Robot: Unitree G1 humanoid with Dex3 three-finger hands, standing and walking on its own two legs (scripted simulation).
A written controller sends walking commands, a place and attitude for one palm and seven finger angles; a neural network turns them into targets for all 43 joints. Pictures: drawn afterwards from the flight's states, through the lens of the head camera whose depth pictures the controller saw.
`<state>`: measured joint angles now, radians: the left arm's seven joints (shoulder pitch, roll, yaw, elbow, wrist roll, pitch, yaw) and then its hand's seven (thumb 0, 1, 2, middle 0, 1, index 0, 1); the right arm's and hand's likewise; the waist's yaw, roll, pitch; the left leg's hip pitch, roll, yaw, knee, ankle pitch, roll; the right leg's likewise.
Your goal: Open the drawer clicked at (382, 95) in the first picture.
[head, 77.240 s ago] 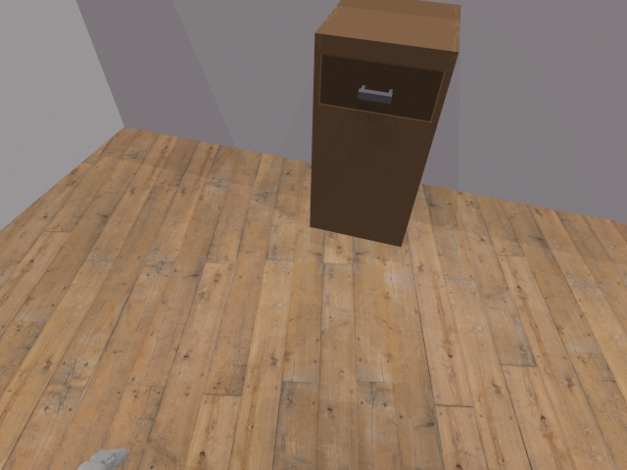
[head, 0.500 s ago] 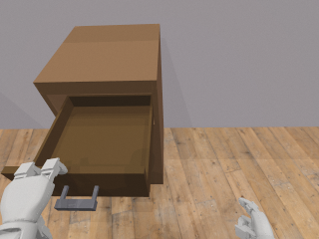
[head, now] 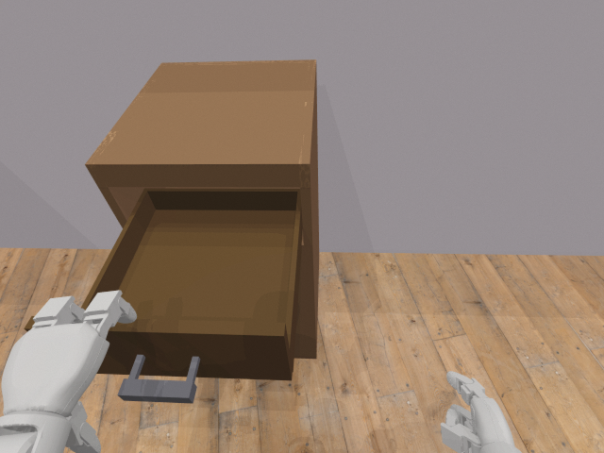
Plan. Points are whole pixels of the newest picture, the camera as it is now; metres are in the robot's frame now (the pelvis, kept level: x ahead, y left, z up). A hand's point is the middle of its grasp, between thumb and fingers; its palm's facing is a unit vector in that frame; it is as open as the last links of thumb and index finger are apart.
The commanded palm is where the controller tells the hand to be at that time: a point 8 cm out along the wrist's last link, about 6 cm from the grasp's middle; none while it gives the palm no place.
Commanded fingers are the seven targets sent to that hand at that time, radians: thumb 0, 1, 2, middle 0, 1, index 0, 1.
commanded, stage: lift the hand off the handle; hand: left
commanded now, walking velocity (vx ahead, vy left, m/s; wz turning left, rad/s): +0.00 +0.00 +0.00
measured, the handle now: (162, 376) +0.22 +0.25 -0.06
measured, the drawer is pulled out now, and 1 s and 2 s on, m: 0.30 0.30 0.30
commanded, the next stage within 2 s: draw the hand back to the body in 0.26 s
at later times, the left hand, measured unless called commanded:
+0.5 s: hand (89, 372) +0.17 +0.27 +0.09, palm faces +0.05 -0.07 -1.00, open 13.8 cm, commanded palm +0.14 +0.27 +0.15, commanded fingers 0.00 -0.50 0.30 -0.30 -1.20 -0.30 -1.20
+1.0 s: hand (70, 354) +0.17 +0.27 +0.12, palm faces +0.11 -0.20 -0.97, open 13.8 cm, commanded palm +0.14 +0.28 +0.17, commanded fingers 0.00 -0.40 0.34 -0.29 -1.13 -0.29 -1.13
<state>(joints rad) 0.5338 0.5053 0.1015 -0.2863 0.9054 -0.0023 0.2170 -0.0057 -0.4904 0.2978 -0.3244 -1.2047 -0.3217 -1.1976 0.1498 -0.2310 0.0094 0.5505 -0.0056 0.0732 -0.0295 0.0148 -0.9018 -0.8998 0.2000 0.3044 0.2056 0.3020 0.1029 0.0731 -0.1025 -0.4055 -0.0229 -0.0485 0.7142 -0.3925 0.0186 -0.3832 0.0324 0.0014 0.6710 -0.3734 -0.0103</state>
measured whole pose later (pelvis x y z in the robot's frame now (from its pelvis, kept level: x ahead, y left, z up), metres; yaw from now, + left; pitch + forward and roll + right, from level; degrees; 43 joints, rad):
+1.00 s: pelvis +0.00 +0.00 +0.01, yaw +0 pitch +2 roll -2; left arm 0.59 0.57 0.20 -0.45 0.66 -0.02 0.13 -0.01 -0.49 0.30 -0.32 -1.20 -0.32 -1.20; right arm 0.16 -0.24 0.01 0.51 0.02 0.06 -0.02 0.02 -0.90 -0.90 0.20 0.30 0.21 0.30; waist 0.10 0.09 -0.06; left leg -0.31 -0.01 -0.05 0.64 -0.37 0.02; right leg -0.27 0.04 0.00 0.57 -0.33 -0.01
